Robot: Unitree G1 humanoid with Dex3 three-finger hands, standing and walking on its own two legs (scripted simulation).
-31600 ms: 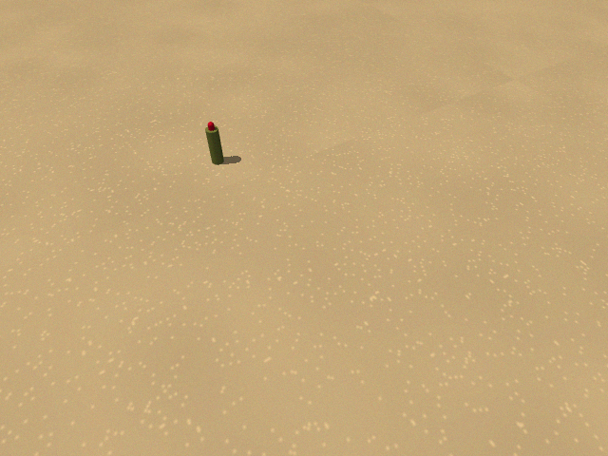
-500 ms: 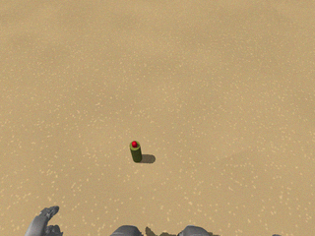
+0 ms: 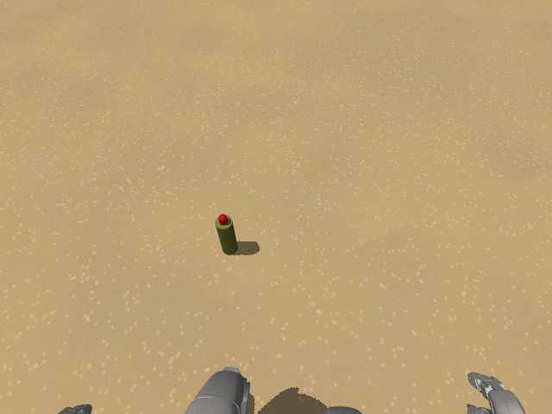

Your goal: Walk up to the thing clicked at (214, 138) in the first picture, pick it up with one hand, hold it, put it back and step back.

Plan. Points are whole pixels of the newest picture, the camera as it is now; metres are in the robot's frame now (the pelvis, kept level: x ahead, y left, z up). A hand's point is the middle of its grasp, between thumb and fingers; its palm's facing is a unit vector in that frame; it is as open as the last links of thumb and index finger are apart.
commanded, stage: step back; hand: left
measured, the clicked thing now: (226, 233) +0.75 +0.22 -0.63
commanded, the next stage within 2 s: stand in 1.76 s
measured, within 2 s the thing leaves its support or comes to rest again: neither
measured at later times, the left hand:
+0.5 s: hand out of the picture -0.08 +0.26 -0.14, palm faces +0.04 -0.93 -0.37, open 7.4 cm
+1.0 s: hand out of the picture -0.25 +0.25 -0.13, palm faces +0.11 -0.90 -0.42, open 7.4 cm
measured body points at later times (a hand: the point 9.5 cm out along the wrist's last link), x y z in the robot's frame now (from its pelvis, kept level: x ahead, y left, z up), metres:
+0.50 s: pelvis -0.17 -0.01 +0.01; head -0.13 +0.01 +0.46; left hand -0.08 +0.31 -0.11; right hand -0.05 -0.32 -0.09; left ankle -0.10 +0.11 -0.72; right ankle -0.20 -0.16 -0.64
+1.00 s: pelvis -0.28 -0.04 +0.01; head -0.27 -0.05 +0.46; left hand -0.26 +0.29 -0.10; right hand -0.21 -0.35 -0.12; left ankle -0.28 +0.09 -0.72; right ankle -0.26 -0.16 -0.71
